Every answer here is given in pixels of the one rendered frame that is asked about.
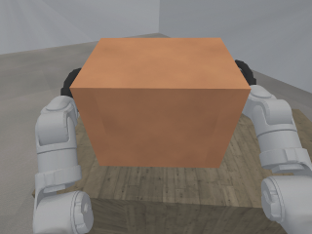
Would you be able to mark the right robot upper arm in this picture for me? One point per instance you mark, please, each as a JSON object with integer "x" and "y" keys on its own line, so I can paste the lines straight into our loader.
{"x": 287, "y": 199}

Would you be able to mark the robot right hand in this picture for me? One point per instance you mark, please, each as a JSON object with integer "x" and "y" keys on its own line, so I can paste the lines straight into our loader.
{"x": 247, "y": 73}

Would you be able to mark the robot left forearm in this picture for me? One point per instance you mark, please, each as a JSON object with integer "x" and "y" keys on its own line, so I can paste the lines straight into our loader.
{"x": 56, "y": 143}

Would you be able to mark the carton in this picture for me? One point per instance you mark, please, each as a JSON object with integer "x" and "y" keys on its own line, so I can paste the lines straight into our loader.
{"x": 171, "y": 102}

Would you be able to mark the pedestal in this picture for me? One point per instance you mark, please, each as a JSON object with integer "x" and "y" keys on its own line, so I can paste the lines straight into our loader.
{"x": 182, "y": 200}

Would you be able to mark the robot left hand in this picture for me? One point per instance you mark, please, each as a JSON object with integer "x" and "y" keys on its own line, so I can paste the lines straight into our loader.
{"x": 65, "y": 91}

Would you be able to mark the left robot upper arm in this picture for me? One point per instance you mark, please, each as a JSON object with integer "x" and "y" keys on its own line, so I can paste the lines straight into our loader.
{"x": 65, "y": 213}

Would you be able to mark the robot right forearm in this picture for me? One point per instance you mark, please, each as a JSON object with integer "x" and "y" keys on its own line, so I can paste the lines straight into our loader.
{"x": 280, "y": 147}

